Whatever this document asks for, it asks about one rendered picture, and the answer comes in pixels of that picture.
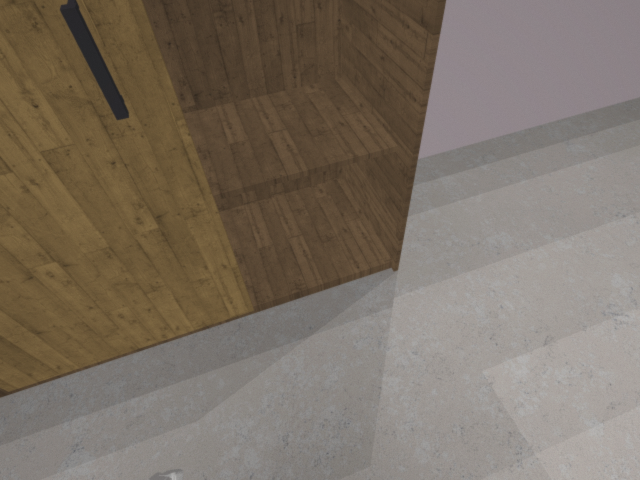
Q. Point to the wardrobe door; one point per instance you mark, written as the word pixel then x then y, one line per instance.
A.
pixel 110 237

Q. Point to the handle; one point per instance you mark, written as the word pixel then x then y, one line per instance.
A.
pixel 91 53

